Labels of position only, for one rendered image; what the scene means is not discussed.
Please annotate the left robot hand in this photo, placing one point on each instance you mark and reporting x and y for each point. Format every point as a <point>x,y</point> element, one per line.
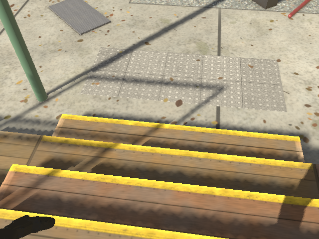
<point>26,225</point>

